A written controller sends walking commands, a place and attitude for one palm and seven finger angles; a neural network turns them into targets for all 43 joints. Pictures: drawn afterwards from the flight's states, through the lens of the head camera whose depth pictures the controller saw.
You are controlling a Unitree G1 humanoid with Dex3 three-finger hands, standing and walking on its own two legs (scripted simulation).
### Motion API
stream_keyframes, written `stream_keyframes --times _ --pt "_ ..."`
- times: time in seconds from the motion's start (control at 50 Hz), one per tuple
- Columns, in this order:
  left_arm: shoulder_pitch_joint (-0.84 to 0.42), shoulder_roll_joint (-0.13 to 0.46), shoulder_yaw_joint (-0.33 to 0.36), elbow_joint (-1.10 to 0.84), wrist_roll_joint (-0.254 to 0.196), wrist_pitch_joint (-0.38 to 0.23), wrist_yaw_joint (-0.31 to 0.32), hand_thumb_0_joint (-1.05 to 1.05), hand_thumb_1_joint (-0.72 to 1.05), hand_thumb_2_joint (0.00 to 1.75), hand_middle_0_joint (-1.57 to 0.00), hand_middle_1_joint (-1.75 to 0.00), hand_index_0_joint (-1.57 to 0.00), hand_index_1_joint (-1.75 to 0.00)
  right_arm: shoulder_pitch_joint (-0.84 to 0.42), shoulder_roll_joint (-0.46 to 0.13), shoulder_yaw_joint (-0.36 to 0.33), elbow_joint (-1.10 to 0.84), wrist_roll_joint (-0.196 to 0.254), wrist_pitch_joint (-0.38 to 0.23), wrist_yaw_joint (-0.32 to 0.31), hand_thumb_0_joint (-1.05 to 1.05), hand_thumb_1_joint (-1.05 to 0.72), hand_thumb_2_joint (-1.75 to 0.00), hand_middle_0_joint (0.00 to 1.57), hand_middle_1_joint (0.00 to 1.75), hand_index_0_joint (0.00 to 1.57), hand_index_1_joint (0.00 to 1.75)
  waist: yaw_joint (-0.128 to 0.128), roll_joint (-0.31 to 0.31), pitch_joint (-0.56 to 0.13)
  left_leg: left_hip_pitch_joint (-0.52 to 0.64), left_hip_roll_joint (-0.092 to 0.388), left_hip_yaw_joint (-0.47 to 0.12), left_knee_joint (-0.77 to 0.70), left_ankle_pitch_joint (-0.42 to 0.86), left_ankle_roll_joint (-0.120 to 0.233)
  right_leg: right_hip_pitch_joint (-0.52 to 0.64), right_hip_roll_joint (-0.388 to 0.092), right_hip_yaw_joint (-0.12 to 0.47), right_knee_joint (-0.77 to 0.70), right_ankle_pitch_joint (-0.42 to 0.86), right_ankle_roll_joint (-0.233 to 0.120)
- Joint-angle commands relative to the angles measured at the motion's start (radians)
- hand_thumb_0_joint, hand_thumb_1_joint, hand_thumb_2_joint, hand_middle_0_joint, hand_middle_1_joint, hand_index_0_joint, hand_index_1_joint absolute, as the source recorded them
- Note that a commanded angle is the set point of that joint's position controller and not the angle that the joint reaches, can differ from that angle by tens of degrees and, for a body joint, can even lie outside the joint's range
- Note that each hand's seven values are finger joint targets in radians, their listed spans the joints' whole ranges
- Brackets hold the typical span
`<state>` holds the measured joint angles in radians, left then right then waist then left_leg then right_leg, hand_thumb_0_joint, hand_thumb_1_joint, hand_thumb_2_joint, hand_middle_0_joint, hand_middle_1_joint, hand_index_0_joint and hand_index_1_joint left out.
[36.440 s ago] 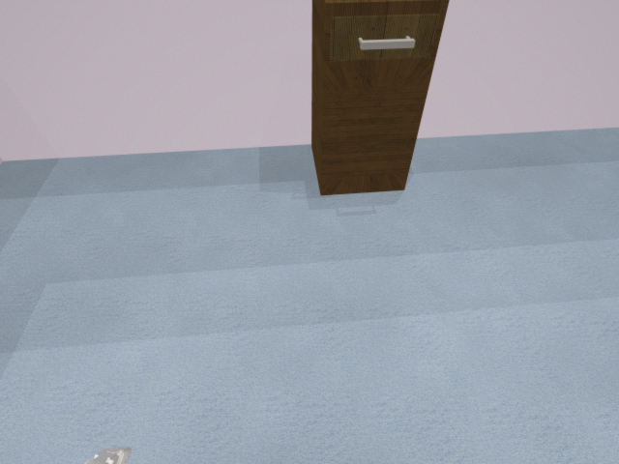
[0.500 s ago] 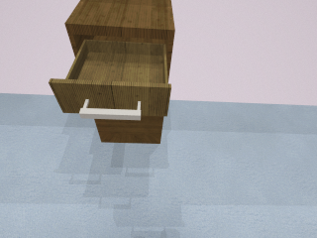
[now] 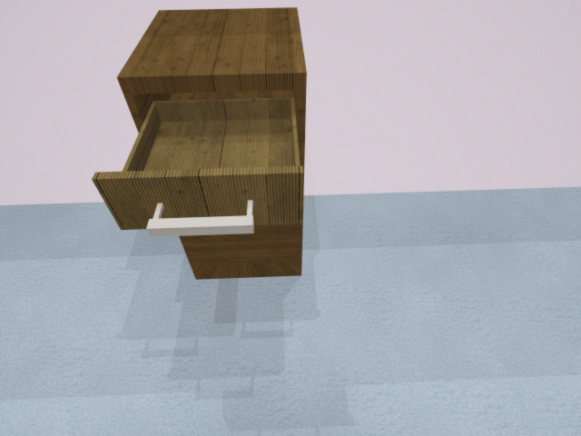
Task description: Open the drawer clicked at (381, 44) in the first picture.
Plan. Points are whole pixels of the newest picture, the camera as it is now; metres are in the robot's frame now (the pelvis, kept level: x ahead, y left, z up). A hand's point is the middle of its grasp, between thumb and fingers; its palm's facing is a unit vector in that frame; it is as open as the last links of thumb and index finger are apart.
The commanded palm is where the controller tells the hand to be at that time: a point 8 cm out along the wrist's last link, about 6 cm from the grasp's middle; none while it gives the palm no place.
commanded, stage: let the arm hang, fingers relaxed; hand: left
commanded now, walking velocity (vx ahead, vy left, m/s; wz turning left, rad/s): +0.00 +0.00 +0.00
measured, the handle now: (203, 216) +0.50 +0.20 -0.03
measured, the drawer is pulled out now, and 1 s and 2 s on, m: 0.30 0.30 0.30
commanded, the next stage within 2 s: look to check the result in 0.26 s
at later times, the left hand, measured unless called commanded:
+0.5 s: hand out of the picture +0.00 +0.16 -0.18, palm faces +0.07 -0.98 -0.19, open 7.3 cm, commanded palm none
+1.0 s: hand out of the picture +0.01 +0.15 -0.17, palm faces +0.06 -0.98 -0.19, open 7.4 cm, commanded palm none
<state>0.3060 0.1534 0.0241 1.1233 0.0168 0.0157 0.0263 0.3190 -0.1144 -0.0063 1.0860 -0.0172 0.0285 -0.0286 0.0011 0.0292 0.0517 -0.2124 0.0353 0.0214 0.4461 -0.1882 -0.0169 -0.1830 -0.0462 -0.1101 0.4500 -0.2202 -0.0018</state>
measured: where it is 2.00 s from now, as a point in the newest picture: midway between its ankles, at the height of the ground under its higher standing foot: outside the picture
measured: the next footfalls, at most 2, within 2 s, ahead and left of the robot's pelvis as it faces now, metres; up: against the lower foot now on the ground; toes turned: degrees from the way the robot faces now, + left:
none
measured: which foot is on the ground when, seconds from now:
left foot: down 0.00-1.00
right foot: down 0.00-1.00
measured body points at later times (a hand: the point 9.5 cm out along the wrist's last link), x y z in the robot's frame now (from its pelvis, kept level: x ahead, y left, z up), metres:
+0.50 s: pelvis +0.01 -0.01 +0.00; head +0.03 -0.01 +0.45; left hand +0.00 +0.21 -0.16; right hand -0.02 -0.21 -0.16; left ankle +0.04 +0.13 -0.74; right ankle +0.02 -0.12 -0.74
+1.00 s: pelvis +0.02 -0.01 +0.00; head +0.03 -0.02 +0.45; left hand +0.01 +0.21 -0.16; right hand +0.00 -0.22 -0.16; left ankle +0.04 +0.13 -0.74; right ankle +0.02 -0.12 -0.74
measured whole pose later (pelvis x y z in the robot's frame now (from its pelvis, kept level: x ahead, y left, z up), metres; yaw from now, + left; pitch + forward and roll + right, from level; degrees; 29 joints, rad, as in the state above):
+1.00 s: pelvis +0.02 -0.01 +0.00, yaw +0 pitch -3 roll +0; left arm 0.26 0.13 0.04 1.15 0.01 0.00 0.03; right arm 0.29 -0.11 -0.02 1.12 -0.02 0.02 -0.04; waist 0.00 0.02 0.08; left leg -0.17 0.06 0.01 0.42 -0.20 -0.04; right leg -0.14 -0.02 -0.12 0.41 -0.23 -0.02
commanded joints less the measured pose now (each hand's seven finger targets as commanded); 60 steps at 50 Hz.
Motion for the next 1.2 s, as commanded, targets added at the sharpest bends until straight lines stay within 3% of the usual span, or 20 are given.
stream_keyframes --times 0.0,0.06,0.1,0.16,0.42,0.6,0.66,0.78,1.18 --pt "0.054 0.102 0.019 -0.019 -0.006 -0.006 0.007 0.00 0.90 0.90 -0.20 -0.30 -0.20 -0.30 0.086 -0.080 -0.017 -0.002 -0.001 -0.015 -0.005 0.00 -0.90 -0.90 0.20 0.30 0.20 0.30 -0.003 -0.034 0.088 -0.054 0.037 -0.051 -0.096 -0.064 0.040 -0.066 -0.056 0.086 -0.135 -0.128 -0.039" --pt "0.051 0.092 0.023 -0.017 -0.006 -0.010 0.008 0.00 0.90 0.90 -0.20 -0.30 -0.20 -0.30 0.084 -0.069 -0.018 0.004 0.000 -0.020 -0.008 0.00 -0.90 -0.90 0.20 0.30 0.20 0.30 0.001 -0.034 0.068 -0.044 0.043 -0.049 -0.090 -0.014 0.040 -0.040 -0.056 0.077 -0.129 -0.079 -0.038" --pt "0.047 0.085 0.025 -0.017 -0.007 -0.011 0.008 0.00 0.90 0.90 -0.20 -0.30 -0.20 -0.30 0.081 -0.066 -0.017 0.007 -0.001 -0.023 -0.010 0.00 -0.90 -0.90 0.20 0.30 0.20 0.30 0.002 -0.001 0.057 -0.041 0.041 -0.046 -0.086 0.006 0.037 -0.026 -0.058 0.079 -0.121 -0.053 -0.041" --pt "0.042 0.080 0.026 -0.012 -0.007 -0.011 0.009 0.00 0.90 0.90 -0.20 -0.30 -0.20 -0.30 0.080 -0.058 -0.019 0.009 0.000 -0.020 -0.013 0.00 -0.90 -0.90 0.20 0.30 0.20 0.30 0.002 0.010 0.078 -0.045 0.044 -0.041 -0.084 0.007 0.034 -0.030 -0.054 0.079 -0.132 -0.049 -0.040" --pt "0.032 0.074 0.030 -0.002 -0.008 -0.016 0.010 0.00 0.90 0.90 -0.20 -0.30 -0.20 -0.30 0.082 -0.065 -0.022 0.013 0.001 -0.024 -0.017 0.00 -0.90 -0.90 0.20 0.30 0.20 0.30 -0.006 -0.007 0.024 0.006 0.055 -0.043 -0.079 0.068 0.029 0.003 -0.057 0.077 -0.132 0.012 -0.042" --pt "0.031 0.074 0.026 0.006 -0.007 -0.015 0.011 0.00 0.90 0.90 -0.20 -0.30 -0.20 -0.30 0.067 -0.068 -0.021 0.014 0.000 -0.017 -0.014 0.00 -0.90 -0.90 0.20 0.30 0.20 0.30 -0.009 -0.024 0.080 0.003 0.050 -0.034 -0.090 0.012 0.025 -0.040 -0.056 0.089 -0.164 -0.062 -0.040" --pt "0.033 0.074 0.027 0.005 -0.007 -0.017 0.011 0.00 0.90 0.90 -0.20 -0.30 -0.20 -0.30 0.065 -0.070 -0.022 0.016 0.000 -0.021 -0.015 0.00 -0.90 -0.90 0.20 0.30 0.20 0.30 -0.008 -0.033 0.048 0.021 0.056 -0.039 -0.088 0.045 0.028 -0.018 -0.056 0.084 -0.157 -0.024 -0.038" --pt "0.030 0.076 0.027 0.005 -0.008 -0.017 0.011 0.00 0.90 0.90 -0.20 -0.30 -0.20 -0.30 0.056 -0.072 -0.020 0.020 0.001 -0.024 -0.016 0.00 -0.90 -0.90 0.20 0.30 0.20 0.30 -0.004 -0.004 0.050 0.011 0.057 -0.038 -0.092 0.068 0.025 0.004 -0.057 0.078 -0.151 0.012 -0.038" --pt "0.015 0.083 0.028 0.005 -0.009 -0.019 0.010 0.00 0.90 0.90 -0.20 -0.30 -0.20 -0.30 0.051 -0.080 -0.021 0.023 0.001 -0.025 -0.018 0.00 -0.90 -0.90 0.20 0.30 0.20 0.30 -0.004 -0.012 0.045 0.021 0.061 -0.038 -0.099 0.085 0.021 0.020 -0.057 0.072 -0.151 0.041 -0.035"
